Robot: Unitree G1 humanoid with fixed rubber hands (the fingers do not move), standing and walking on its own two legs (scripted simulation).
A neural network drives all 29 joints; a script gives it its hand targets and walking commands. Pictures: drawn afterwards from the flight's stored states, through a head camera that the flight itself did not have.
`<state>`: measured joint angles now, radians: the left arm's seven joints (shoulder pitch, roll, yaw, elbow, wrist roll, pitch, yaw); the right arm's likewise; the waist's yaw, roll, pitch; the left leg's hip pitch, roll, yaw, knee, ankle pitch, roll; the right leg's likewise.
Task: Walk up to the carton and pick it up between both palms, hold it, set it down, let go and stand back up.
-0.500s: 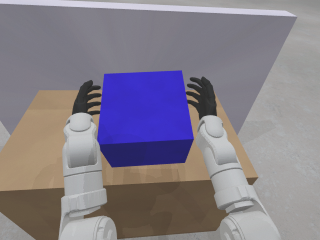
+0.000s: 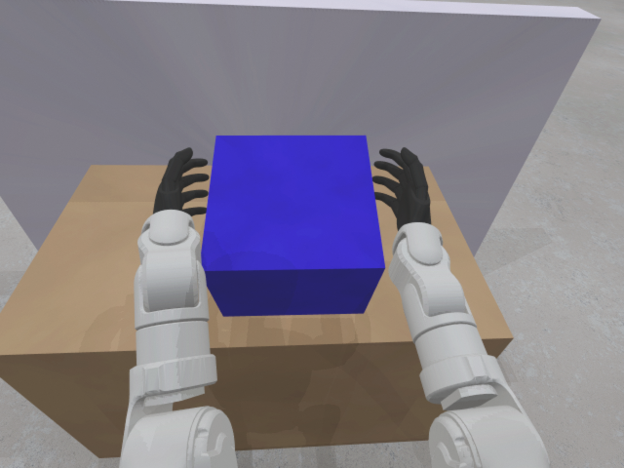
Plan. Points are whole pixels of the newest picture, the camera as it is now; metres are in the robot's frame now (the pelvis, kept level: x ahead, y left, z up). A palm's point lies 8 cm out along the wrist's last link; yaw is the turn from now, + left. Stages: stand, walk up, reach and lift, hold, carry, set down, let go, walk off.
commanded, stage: hold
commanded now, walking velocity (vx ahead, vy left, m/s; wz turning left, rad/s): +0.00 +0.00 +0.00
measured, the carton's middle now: (292, 228) +0.41 +0.01 +0.11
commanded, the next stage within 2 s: set down in 1.36 s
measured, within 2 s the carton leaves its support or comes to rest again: neither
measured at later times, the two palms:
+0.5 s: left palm (175, 223) +0.36 +0.15 +0.17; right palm (412, 226) +0.36 -0.13 +0.16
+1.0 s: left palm (173, 213) +0.38 +0.16 +0.17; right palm (407, 210) +0.38 -0.13 +0.17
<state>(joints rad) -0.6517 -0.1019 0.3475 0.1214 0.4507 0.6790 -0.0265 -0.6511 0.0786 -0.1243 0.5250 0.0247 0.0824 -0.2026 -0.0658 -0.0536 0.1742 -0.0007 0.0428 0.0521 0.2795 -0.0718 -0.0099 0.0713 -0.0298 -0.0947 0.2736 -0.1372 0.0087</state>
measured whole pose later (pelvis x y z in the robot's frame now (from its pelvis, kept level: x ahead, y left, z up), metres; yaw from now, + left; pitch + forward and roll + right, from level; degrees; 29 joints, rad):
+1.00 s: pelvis +0.02 +0.00 +0.00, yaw +1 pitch -12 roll -1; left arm -0.59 -0.09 0.35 0.08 0.46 0.71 -0.05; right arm -0.63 0.09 -0.08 0.51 0.07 0.12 -0.22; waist -0.10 -0.08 0.16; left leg 0.03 0.04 0.04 0.29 -0.11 -0.01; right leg 0.12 -0.03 -0.11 0.25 -0.16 0.01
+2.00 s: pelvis +0.04 +0.00 +0.00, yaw +0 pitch -10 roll +0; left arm -0.48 -0.13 0.33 0.26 0.42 0.38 -0.02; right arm -0.51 0.11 -0.18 0.62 -0.08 -0.24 -0.15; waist -0.04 -0.06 0.18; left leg 0.02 0.04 0.06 0.28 -0.13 -0.01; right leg 0.11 -0.04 -0.11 0.24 -0.18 0.02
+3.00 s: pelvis +0.05 +0.00 +0.00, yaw -2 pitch +1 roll -1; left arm -0.63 -0.08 0.45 0.76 0.42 0.02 0.05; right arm -0.64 0.17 -0.49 0.91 -0.31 -0.38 -0.14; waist 0.02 -0.05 0.04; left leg -0.17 0.06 0.09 0.27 -0.11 -0.02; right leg -0.09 -0.01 -0.08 0.20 -0.13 0.00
